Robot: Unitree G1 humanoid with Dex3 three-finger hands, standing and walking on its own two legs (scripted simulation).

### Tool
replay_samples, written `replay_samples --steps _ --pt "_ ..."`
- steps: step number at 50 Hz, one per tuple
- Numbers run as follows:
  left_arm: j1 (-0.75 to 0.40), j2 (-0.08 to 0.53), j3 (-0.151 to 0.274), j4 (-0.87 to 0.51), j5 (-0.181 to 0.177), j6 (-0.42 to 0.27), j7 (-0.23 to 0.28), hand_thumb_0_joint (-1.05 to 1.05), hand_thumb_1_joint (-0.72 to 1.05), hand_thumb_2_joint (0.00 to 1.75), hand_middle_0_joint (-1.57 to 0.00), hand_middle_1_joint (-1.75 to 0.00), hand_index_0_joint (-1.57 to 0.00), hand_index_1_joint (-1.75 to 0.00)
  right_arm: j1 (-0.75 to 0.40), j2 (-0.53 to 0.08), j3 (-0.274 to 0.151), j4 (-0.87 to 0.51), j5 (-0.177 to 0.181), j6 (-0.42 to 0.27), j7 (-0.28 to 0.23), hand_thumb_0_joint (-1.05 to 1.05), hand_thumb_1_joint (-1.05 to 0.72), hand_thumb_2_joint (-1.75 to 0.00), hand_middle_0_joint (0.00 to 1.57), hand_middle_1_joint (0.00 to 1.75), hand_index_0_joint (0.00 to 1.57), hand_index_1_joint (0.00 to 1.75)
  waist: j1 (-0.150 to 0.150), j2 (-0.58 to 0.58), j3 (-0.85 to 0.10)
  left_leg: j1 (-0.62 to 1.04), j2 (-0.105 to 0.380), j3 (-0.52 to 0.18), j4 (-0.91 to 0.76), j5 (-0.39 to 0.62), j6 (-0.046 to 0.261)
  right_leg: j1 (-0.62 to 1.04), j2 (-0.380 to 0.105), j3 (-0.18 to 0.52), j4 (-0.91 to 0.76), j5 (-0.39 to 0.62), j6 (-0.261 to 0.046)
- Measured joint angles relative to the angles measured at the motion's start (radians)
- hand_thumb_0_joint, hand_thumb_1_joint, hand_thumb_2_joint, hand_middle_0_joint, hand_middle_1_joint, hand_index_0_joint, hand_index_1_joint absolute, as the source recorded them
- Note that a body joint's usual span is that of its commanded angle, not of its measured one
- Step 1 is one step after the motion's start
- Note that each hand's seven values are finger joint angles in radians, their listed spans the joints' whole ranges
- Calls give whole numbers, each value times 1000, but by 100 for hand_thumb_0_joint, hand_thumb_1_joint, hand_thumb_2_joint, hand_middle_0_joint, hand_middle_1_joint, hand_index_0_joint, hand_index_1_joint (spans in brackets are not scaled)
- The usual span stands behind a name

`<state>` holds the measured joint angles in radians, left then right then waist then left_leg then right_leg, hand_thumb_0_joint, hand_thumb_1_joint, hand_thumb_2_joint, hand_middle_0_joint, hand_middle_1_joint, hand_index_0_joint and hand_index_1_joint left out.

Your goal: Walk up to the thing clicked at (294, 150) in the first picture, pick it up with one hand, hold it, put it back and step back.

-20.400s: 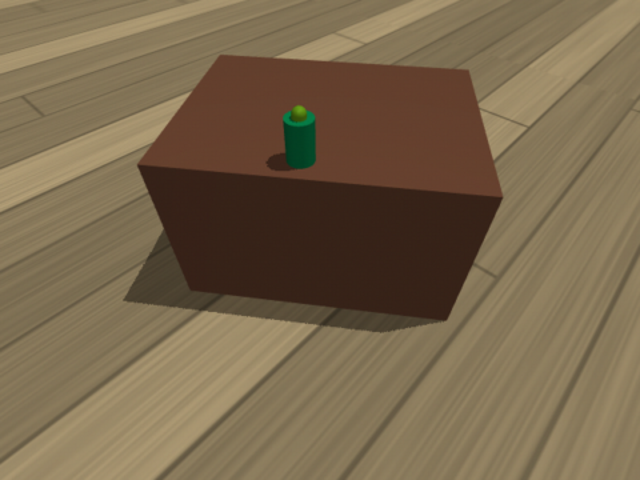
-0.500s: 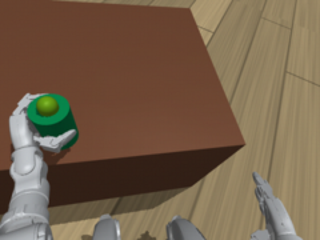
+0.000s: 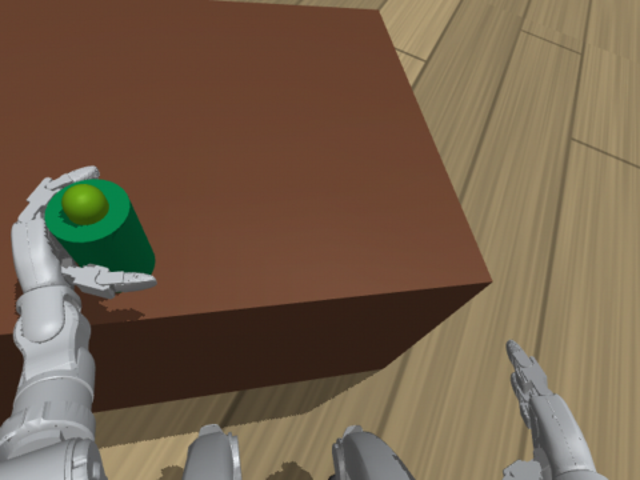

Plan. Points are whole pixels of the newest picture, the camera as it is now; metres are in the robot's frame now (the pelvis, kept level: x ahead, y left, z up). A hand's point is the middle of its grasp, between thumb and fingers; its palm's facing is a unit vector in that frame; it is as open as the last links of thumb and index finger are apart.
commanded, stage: withdraw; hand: left
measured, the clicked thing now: (103, 233) +0.44 +0.22 +0.02
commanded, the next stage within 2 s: rise in 0.46 s
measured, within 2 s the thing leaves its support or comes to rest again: neither
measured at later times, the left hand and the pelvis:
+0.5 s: hand (2, 179) +0.45 +0.29 +0.10, palm faces +0.30 -0.95 -0.03, open 17.4 cm; pelvis +0.01 +0.00 +0.02, yaw +0 degrees
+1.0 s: hand out of the picture +0.39 +0.39 +0.10, palm faces +0.46 -0.79 -0.40, open 17.3 cm; pelvis +0.04 +0.00 +0.07, yaw +1 degrees
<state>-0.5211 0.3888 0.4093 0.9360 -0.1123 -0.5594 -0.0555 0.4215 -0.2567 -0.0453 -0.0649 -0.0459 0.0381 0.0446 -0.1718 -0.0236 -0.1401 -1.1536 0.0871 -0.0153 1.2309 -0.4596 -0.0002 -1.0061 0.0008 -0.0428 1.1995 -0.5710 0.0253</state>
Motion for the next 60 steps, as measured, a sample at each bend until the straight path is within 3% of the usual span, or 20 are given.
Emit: replay_samples --steps 10,18,23,30,32,37,41,45,48,52,60 --pt "17 3 9 -16 4 14 -8 -1 -60 16 -33 -27 -33 -26 5 -8 -6 -2 3 6 -4 -1 51 -5 6 5 6 5 2 -3 -4 6 2 3 -2 -6 -2 3 2 3 0 -5 -1" --pt "15 46 61 -73 1 69 -28 -1 -57 12 -15 -15 -16 -13 6 -7 -10 9 13 27 -16 -1 52 -5 6 5 6 5 7 -7 1 64 6 5 -37 -3 -5 61 6 4 -41 4 -2" --pt "-23 114 87 -60 -20 128 -70 -1 -57 9 -10 -10 -10 -8 -8 1 0 74 26 35 -35 -1 52 -5 6 5 6 5 24 2 -4 126 4 8 -86 8 -5 124 6 4 -97 20 -2" --pt "-91 196 79 34 -59 217 -166 -1 -58 4 -6 -7 -8 -4 -49 9 37 213 46 24 -54 -1 54 -5 5 5 6 5 55 26 -9 199 -2 19 -162 30 0 195 0 10 -177 48 2" --pt "-89 221 58 61 -5 252 -159 -1 -58 3 -6 -6 -7 -4 -59 14 43 232 56 34 -54 -1 54 -5 5 5 6 5 60 30 2 229 -5 26 -190 39 1 222 -3 16 -203 56 4" --pt "-60 247 37 82 85 370 -86 -1 -58 4 -6 -6 -7 -5 -65 14 41 257 79 64 -53 -1 54 -5 6 5 6 5 77 31 22 314 -10 45 -274 64 4 298 -8 29 -283 86 7" --pt "-26 285 61 105 125 421 -22 -1 -56 4 -7 -6 -7 -6 -74 5 25 272 91 89 -54 -1 52 -6 6 6 6 5 80 20 27 368 -12 51 -322 76 3 349 -9 33 -332 101 7" --pt "13 308 65 102 138 448 32 -1 -53 5 -7 -5 -7 -5 -71 -8 10 275 96 85 -56 -1 49 -7 5 5 6 5 95 8 29 412 -15 50 -358 85 1 396 -11 29 -372 112 6" --pt "65 297 44 58 137 470 61 -1 -50 5 -7 -4 -6 -4 -66 -13 9 282 98 74 -52 -1 47 -7 5 5 5 5 112 4 25 439 -19 47 -379 90 0 427 -13 25 -399 118 6" --pt "186 233 -4 -78 121 507 85 -1 -48 5 -7 -3 -5 -4 -57 -12 7 302 103 53 -47 0 46 -8 5 5 5 5 138 14 17 476 -23 46 -401 92 1 469 -17 23 -429 125 8" --pt "594 34 -101 -593 64 564 127 -1 -49 4 -7 -4 -6 -4 -38 -1 -19 303 119 40 -71 0 46 -7 6 5 6 5 169 38 30 567 -35 60 -435 93 6 554 -30 33 -458 125 14"
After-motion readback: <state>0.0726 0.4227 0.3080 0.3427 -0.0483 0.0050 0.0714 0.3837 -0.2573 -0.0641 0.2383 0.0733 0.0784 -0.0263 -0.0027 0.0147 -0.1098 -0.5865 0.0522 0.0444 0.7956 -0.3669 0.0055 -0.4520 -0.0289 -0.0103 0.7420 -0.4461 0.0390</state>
